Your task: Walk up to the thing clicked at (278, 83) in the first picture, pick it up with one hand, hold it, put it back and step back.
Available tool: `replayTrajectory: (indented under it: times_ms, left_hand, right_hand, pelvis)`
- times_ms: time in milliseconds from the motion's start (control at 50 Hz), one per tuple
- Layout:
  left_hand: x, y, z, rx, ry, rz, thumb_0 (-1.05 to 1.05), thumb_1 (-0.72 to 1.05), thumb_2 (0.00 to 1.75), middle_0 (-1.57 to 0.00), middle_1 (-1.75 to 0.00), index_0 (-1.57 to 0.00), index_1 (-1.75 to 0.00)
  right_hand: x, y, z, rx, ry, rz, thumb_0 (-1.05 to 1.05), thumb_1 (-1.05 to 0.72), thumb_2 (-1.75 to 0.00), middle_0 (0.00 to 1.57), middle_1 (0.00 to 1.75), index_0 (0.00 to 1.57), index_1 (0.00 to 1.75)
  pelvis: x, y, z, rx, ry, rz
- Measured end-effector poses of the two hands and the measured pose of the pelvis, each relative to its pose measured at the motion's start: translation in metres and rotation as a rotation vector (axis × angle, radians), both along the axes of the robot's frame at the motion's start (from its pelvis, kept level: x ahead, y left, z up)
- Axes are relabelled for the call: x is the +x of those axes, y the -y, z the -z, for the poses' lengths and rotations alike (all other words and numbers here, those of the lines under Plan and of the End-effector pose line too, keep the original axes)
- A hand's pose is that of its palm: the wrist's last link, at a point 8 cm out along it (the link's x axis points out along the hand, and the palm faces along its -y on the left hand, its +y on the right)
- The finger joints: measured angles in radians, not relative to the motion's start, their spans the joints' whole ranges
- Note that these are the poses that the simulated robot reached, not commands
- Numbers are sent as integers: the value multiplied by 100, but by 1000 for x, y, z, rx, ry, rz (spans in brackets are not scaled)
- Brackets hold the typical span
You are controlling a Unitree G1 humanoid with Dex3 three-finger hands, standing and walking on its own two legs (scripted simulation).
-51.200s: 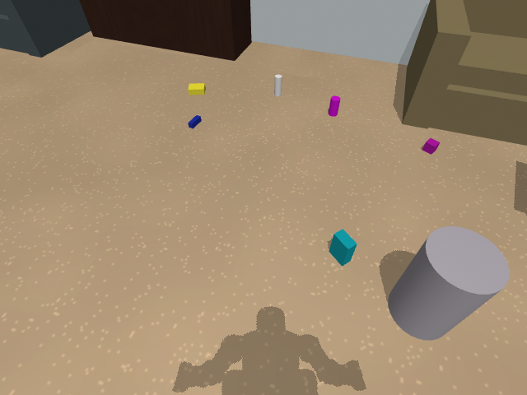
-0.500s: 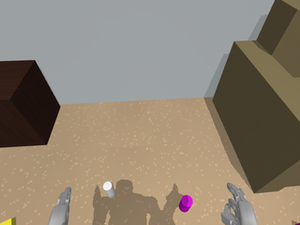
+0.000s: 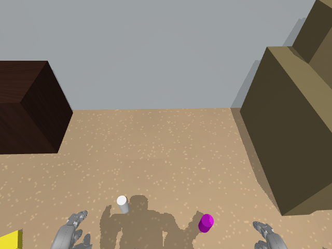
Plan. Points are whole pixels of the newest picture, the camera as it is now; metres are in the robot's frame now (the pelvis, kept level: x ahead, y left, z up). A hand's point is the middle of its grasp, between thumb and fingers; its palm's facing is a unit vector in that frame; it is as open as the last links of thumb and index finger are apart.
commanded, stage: stand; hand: left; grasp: from the side
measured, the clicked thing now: (123, 204) +0.45 +0.24 -0.66
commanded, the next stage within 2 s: step back in 1.96 s
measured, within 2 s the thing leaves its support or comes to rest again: neither
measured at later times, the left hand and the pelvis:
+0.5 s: hand out of the picture +0.05 +0.25 -0.12, palm faces -0.01 -0.94 -0.34, open 7.4 cm; pelvis +0.00 +0.01 +0.04, yaw +1 degrees
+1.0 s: hand out of the picture +0.05 +0.25 -0.11, palm faces -0.01 -0.94 -0.35, open 7.3 cm; pelvis +0.00 +0.00 +0.05, yaw +1 degrees
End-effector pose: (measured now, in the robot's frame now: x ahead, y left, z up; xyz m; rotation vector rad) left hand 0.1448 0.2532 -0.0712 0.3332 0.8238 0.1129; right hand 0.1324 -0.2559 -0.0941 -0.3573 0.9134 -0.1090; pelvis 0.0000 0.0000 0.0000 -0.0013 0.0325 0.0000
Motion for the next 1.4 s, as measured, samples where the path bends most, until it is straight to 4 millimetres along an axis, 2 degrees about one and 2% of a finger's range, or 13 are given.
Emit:
replayTrajectory:
  times_ms: [100, 180, 300, 420, 600, 1000, 1400]
  left_hand:
    - [-31, -25, 11, 22, -128, -50, 1, 86, 89, -21, -30, -21, -30]
    - [-57, -39, 15, 39, -224, -92, 1, 89, 89, -20, -30, -21, -30]
    - [-83, -45, 16, 39, -322, -138, 1, 90, 90, -20, -30, -21, -30]
    - [-95, -42, 14, 26, -373, -159, 1, 91, 90, -20, -30, -21, -30]
    - [-98, -41, 8, 18, -391, -167, 1, 91, 90, -20, -30, -21, -30]
    - [-98, -44, 5, 26, -442, -186, 0, 91, 90, -20, -30, -21, -30]
    - [-70, -38, 1, 20, -423, -180, 0, 91, 90, -20, -30, -21, -30]
  right_hand:
    - [-26, 21, -1, -8, -100, 55, 1, -90, -90, 21, 30, 20, 30]
    - [-44, 29, -1, -18, -169, 90, 1, -90, -90, 21, 30, 20, 30]
    - [-60, 26, -1, -5, -246, 109, 1, -91, -90, 20, 30, 20, 30]
    - [-64, 17, -2, 20, -274, 111, 1, -91, -90, 20, 30, 20, 30]
    - [-62, 13, -6, 37, -278, 108, 1, -91, -90, 21, 30, 20, 30]
    - [-74, 33, -10, 6, -352, 135, 1, -91, -90, 20, 30, 20, 30]
    - [-45, 33, -12, 13, -323, 120, 1, -91, -90, 21, 30, 20, 30]
  pelvis:
    - [1, -2, -8, 2, 20, 1]
    - [2, -4, -14, 1, 34, -3]
    - [3, -6, -24, -2, 52, -8]
    - [3, -7, -32, -3, 72, -12]
    - [-1, -7, -40, -1, 93, -16]
    - [3, -1, -45, -2, 84, -18]
    - [19, 2, -47, 1, 70, -13]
